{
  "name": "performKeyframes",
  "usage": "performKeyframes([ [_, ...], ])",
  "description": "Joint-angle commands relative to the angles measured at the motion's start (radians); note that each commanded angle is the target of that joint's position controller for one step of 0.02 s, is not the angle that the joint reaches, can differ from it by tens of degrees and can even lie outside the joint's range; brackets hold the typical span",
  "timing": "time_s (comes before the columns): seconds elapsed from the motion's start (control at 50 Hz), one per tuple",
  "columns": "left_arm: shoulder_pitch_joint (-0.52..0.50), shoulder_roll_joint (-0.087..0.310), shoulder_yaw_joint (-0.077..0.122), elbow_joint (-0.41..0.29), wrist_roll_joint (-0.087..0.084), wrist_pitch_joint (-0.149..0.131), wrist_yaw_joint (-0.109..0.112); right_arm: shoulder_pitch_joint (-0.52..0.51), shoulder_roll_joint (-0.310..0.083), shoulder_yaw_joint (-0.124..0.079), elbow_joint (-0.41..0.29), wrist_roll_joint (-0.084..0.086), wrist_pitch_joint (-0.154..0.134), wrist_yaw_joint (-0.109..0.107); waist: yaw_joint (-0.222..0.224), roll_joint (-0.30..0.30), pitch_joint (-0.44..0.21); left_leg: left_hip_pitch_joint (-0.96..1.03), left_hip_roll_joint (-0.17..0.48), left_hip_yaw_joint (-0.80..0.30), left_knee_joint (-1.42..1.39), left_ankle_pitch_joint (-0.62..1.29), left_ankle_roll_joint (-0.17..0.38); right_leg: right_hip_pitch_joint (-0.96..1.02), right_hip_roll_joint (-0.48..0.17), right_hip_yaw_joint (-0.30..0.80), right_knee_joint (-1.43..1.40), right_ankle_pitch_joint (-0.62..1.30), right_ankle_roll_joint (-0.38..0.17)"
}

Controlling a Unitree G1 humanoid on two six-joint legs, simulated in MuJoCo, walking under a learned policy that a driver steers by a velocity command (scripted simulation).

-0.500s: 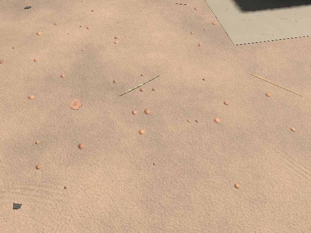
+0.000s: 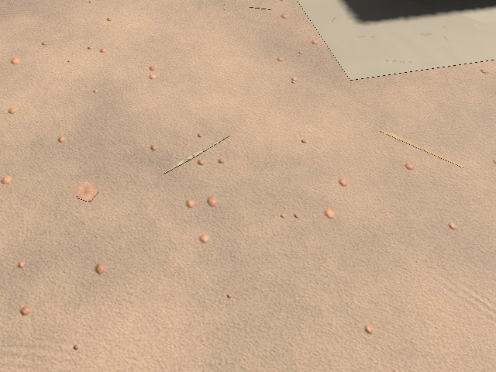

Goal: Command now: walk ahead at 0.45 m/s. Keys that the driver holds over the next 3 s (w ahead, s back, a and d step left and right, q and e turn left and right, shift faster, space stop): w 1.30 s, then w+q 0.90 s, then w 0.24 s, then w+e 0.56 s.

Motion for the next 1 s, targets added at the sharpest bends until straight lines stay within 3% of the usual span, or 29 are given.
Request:
performKeyframes([
  [0.02, -0.187, 0.020, -0.011, -0.107, -0.005, -0.017, -0.015, 0.042, -0.185, -0.034, -0.027, 0.009, -0.005, -0.012, -0.009, 0.124, 0.134, -0.108, 0.240, -0.111, -0.096, 0.272, 0.135, -0.007, 0.034, -0.037, -0.120, 0.087, 0.000],
  [0.1, -0.198, 0.062, -0.003, -0.125, -0.006, -0.027, -0.033, 0.030, -0.202, -0.048, -0.025, 0.018, 0.004, -0.014, 0.043, 0.125, 0.115, 0.006, 0.292, -0.090, -0.013, 0.467, 0.110, 0.047, 0.048, -0.020, -0.193, 0.036, -0.058],
  [0.14, -0.047, 0.117, 0.026, -0.087, -0.004, -0.026, -0.027, -0.001, -0.225, -0.057, -0.038, 0.010, 0.016, -0.014, 0.137, 0.155, -0.007, 0.024, 0.278, -0.058, 0.185, 0.832, 0.085, 0.270, 0.107, -0.060, -0.183, -0.016, -0.100],
  [0.16, 0.131, 0.156, 0.049, -0.030, -0.006, -0.021, -0.019, -0.010, -0.212, -0.052, -0.047, 0.003, 0.024, -0.013, 0.221, 0.146, -0.115, -0.049, 0.231, -0.028, 0.391, 0.884, 0.056, 0.503, 0.120, -0.068, -0.187, -0.013, -0.131],
  [0.18, 0.314, 0.222, 0.066, 0.009, 0.006, -0.014, -0.006, 0.005, -0.172, -0.035, -0.073, -0.014, 0.025, -0.013, 0.269, 0.027, -0.259, -0.297, 0.173, -0.004, 0.715, 0.560, 0.030, 0.828, -0.075, 0.166, -0.161, -0.081, -0.193],
  [0.2, 0.358, 0.262, 0.067, 0.037, 0.014, -0.015, -0.020, 0.145, -0.013, 0.006, -0.071, -0.001, 0.005, -0.001, 0.176, -0.261, -0.415, -0.632, -0.032, -0.054, 1.052, -0.246, -0.021, 1.083, -0.301, 0.687, -0.335, -0.392, -0.351],
  [0.22, 0.317, 0.159, 0.038, 0.035, 0.009, -0.019, -0.022, 0.052, -0.127, -0.020, -0.075, 0.028, -0.024, 0.006, 0.209, -0.159, -0.320, -0.735, 0.009, -0.169, 1.167, -0.293, 0.004, 0.995, -0.272, 0.756, -0.448, -0.490, -0.304],
  [0.24, 0.216, 0.126, 0.026, 0.023, 0.008, -0.025, -0.021, -0.056, -0.186, -0.038, -0.119, 0.053, -0.041, 0.008, 0.182, -0.120, -0.156, -0.798, 0.060, -0.137, 1.179, -0.203, 0.023, 0.844, -0.247, 0.602, -0.469, -0.421, -0.261],
  [0.26, 0.132, 0.112, 0.019, 0.008, 0.014, -0.032, -0.023, -0.107, -0.185, -0.038, -0.130, 0.048, -0.048, 0.001, 0.149, -0.020, -0.086, -0.752, 0.113, -0.117, 1.134, -0.102, 0.026, 0.689, -0.214, 0.479, -0.494, -0.273, -0.245],
  [0.28, 0.088, 0.090, 0.013, 0.004, 0.025, -0.038, -0.027, -0.124, -0.177, -0.046, -0.131, 0.031, -0.045, -0.005, 0.117, 0.008, -0.045, -0.706, 0.147, -0.108, 1.081, -0.043, 0.021, 0.573, -0.178, 0.379, -0.516, -0.153, -0.236],
  [0.3, 0.069, 0.070, 0.007, 0.009, 0.035, -0.043, -0.029, -0.096, -0.156, -0.048, -0.127, 0.025, -0.033, -0.005, 0.081, -0.018, -0.047, -0.640, 0.175, -0.117, 1.047, -0.008, 0.019, 0.507, -0.147, 0.311, -0.541, -0.103, -0.228],
  [0.32, 0.068, 0.060, 0.004, 0.018, 0.033, -0.045, -0.031, -0.080, -0.134, -0.047, -0.125, 0.023, -0.020, -0.006, 0.066, -0.029, -0.043, -0.612, 0.183, -0.113, 1.016, -0.001, 0.013, 0.470, -0.131, 0.275, -0.565, -0.086, -0.232],
  [0.38, 0.113, 0.092, 0.008, 0.052, 0.026, -0.051, -0.019, -0.144, -0.124, -0.049, -0.157, 0.015, 0.005, -0.011, 0.059, -0.022, 0.016, -0.668, 0.202, -0.090, 0.906, 0.053, -0.018, 0.404, -0.122, 0.197, -0.621, -0.051, -0.252],
  [0.44, 0.173, 0.120, 0.012, 0.075, 0.025, -0.043, 0.003, -0.271, -0.130, -0.051, -0.205, 0.002, 0.003, -0.008, 0.091, -0.003, 0.051, -0.762, 0.200, -0.080, 0.717, 0.222, -0.047, 0.440, -0.111, 0.153, -0.640, -0.015, -0.243],
  [0.52, 0.250, 0.139, 0.012, 0.104, 0.013, -0.033, 0.015, -0.421, -0.104, -0.036, -0.247, 0.008, -0.011, 0.009, 0.142, -0.002, 0.062, -0.697, 0.146, -0.024, 0.469, 0.399, -0.050, 0.465, -0.076, 0.070, -0.636, 0.018, -0.205],
  [0.6, 0.326, 0.146, 0.015, 0.145, 0.005, -0.013, 0.018, -0.524, -0.113, -0.028, -0.294, 0.018, -0.017, 0.031, 0.169, -0.003, 0.081, -0.733, 0.125, -0.032, 0.366, 0.355, -0.032, 0.618, -0.133, 0.075, -0.577, 0.050, -0.199],
  [0.64, 0.328, 0.158, 0.021, 0.153, 0.004, 0.000, 0.022, -0.532, -0.132, -0.032, -0.312, 0.019, -0.023, 0.043, 0.152, -0.015, 0.070, -0.727, 0.115, -0.034, 0.335, 0.277, -0.007, 0.694, -0.168, 0.085, -0.525, 0.119, -0.185],
  [0.68, 0.300, 0.175, 0.027, 0.147, 0.006, 0.011, 0.024, -0.452, -0.170, -0.047, -0.299, 0.021, -0.026, 0.047, 0.096, -0.046, 0.014, -0.590, 0.074, -0.001, 0.319, 0.198, 0.023, 0.724, -0.169, 0.076, -0.422, 0.346, -0.162],
  [0.7, 0.280, 0.168, 0.023, 0.141, 0.010, 0.018, 0.023, -0.319, -0.204, -0.068, -0.261, 0.020, -0.027, 0.043, 0.025, -0.044, -0.066, -0.411, 0.041, 0.029, 0.300, 0.201, 0.050, 0.699, -0.128, 0.041, -0.267, 0.492, -0.140],
  [0.72, 0.282, 0.136, 0.008, 0.125, 0.021, 0.020, 0.024, -0.131, -0.263, -0.092, -0.210, 0.013, -0.025, 0.034, -0.045, -0.012, -0.204, -0.117, 0.105, -0.036, 0.340, 0.222, 0.096, 0.556, -0.074, 0.003, -0.024, 0.411, -0.110],
  [0.74, 0.402, 0.019, -0.028, 0.109, 0.026, 0.002, 0.012, 0.002, -0.367, -0.119, -0.181, -0.006, -0.018, 0.029, -0.017, 0.215, -0.369, 0.306, 0.368, -0.480, 0.306, 0.080, 0.257, 0.135, 0.084, -0.048, 0.382, 0.006, -0.031],
  [0.76, 0.388, 0.031, -0.030, 0.126, 0.014, -0.024, 0.008, 0.015, -0.295, -0.097, -0.175, 0.004, -0.015, 0.033, -0.028, 0.272, -0.425, 0.362, 0.432, -0.760, 0.142, -0.026, 0.298, -0.029, 0.148, 0.088, 0.549, -0.527, -0.030],
  [0.78, 0.294, 0.134, -0.003, 0.100, -0.016, -0.042, 0.003, -0.068, -0.237, -0.076, -0.186, 0.009, -0.018, 0.032, -0.020, 0.210, -0.269, 0.241, 0.397, -0.631, 0.122, -0.063, 0.239, -0.123, 0.083, 0.125, 0.622, -0.493, -0.053],
  [0.8, 0.224, 0.143, -0.001, 0.082, -0.024, -0.050, 0.006, -0.158, -0.205, -0.066, -0.210, 0.006, -0.019, 0.030, 0.008, 0.147, -0.164, 0.088, 0.360, -0.490, 0.101, -0.003, 0.206, -0.122, 0.026, 0.093, 0.591, -0.397, -0.064],
  [0.82, 0.188, 0.134, 0.002, 0.078, -0.012, -0.048, 0.013, -0.222, -0.174, -0.056, -0.218, 0.000, -0.021, 0.033, 0.037, 0.091, -0.086, -0.057, 0.319, -0.385, 0.063, 0.083, 0.189, -0.086, -0.014, 0.072, 0.521, -0.319, -0.060],
  [0.86, 0.217, 0.097, 0.007, 0.090, 0.005, -0.022, 0.018, -0.263, -0.142, -0.047, -0.217, -0.012, -0.028, 0.039, 0.093, 0.116, -0.048, -0.205, 0.263, -0.275, 0.000, 0.166, 0.168, 0.028, -0.056, 0.076, 0.434, -0.236, -0.051],
  [0.9, 0.225, 0.063, 0.003, 0.091, 0.009, -0.002, 0.020, -0.240, -0.161, -0.051, -0.201, -0.007, -0.034, 0.038, 0.109, 0.106, -0.031, -0.252, 0.252, -0.216, -0.037, 0.237, 0.185, 0.038, -0.064, 0.064, 0.383, -0.199, -0.034],
  [0.94, 0.158, 0.070, 0.006, 0.065, 0.017, 0.004, 0.023, -0.206, -0.187, -0.058, -0.183, -0.006, -0.035, 0.027, 0.101, 0.087, -0.002, -0.242, 0.251, -0.180, -0.060, 0.289, 0.194, -0.030, -0.070, 0.061, 0.286, -0.115, -0.014],
  [1.0, 0.056, 0.060, 0.005, 0.033, 0.021, -0.003, 0.017, -0.163, -0.194, -0.057, -0.163, -0.001, -0.025, 0.011, 0.077, 0.087, 0.019, -0.215, 0.224, -0.117, -0.071, 0.313, 0.170, -0.062, -0.058, 0.047, 0.097, 0.051, 0.000],
])
Next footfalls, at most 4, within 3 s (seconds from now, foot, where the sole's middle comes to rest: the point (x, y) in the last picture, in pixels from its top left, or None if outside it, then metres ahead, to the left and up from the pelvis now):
0.16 right None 0.29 -0.14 -0.78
0.72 left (194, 337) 0.60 0.10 -0.78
1.26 right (265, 238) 0.91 -0.14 -0.78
1.82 left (184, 177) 1.19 0.12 -0.78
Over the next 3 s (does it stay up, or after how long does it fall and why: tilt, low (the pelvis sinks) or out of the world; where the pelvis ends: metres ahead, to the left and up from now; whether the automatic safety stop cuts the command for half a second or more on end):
stays up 1.63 0.27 0.00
